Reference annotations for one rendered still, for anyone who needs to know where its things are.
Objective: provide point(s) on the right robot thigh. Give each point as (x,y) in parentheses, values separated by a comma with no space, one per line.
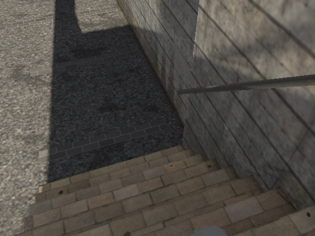
(209,231)

